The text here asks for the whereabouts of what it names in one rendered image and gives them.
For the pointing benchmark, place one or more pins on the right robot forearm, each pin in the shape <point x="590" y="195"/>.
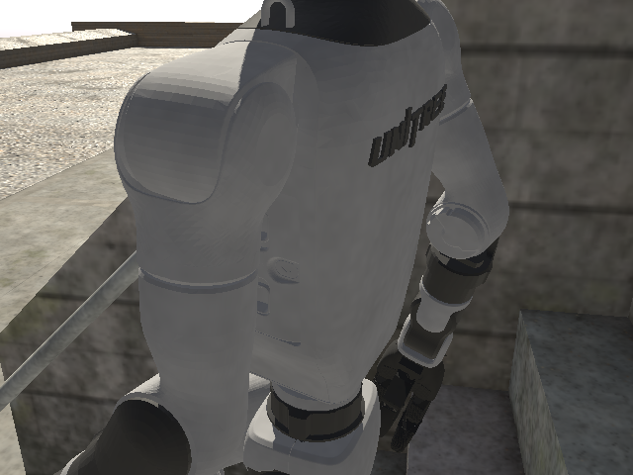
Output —
<point x="445" y="290"/>

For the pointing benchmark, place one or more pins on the robot right hand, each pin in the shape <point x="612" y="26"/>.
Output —
<point x="396" y="376"/>

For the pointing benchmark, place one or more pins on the left robot forearm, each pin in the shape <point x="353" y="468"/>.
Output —
<point x="141" y="438"/>

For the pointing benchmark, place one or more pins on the right robot upper arm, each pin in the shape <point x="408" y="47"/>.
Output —
<point x="473" y="210"/>

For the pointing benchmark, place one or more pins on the right robot thigh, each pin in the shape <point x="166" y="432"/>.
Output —
<point x="259" y="389"/>

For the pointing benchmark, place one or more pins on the left robot upper arm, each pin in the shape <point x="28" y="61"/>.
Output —
<point x="204" y="144"/>

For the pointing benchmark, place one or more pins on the robot head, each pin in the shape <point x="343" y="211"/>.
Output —
<point x="364" y="23"/>

